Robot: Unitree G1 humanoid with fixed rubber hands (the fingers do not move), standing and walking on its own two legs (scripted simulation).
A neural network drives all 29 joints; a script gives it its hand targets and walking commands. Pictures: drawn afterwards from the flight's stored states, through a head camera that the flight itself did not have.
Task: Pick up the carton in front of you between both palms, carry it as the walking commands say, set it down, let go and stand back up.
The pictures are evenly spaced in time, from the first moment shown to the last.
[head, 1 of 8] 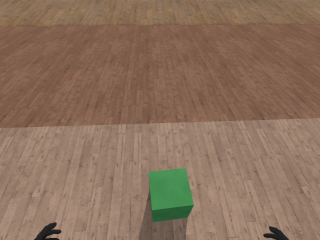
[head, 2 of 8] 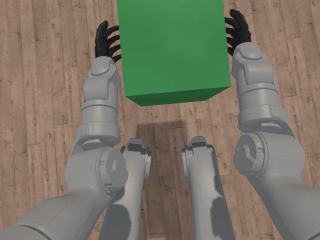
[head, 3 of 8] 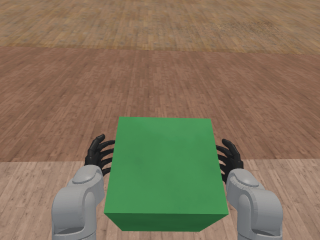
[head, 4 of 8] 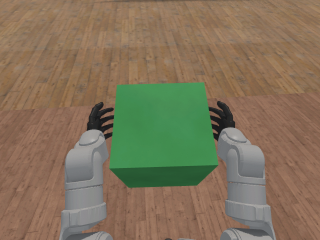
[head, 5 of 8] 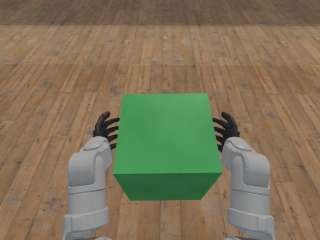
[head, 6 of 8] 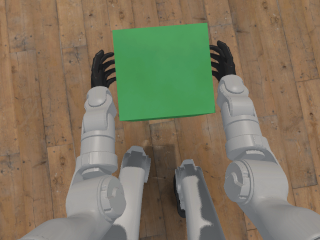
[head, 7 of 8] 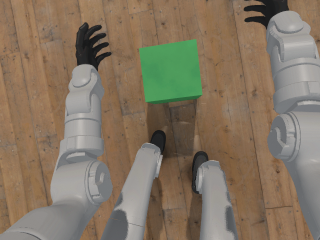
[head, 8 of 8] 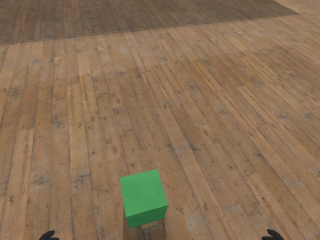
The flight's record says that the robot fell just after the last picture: no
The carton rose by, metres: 0.68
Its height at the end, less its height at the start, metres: -0.51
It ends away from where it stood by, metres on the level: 4.63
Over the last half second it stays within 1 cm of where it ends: yes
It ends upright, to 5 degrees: yes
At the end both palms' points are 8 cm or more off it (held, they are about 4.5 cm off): yes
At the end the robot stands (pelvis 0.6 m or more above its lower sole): yes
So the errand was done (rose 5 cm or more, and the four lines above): yes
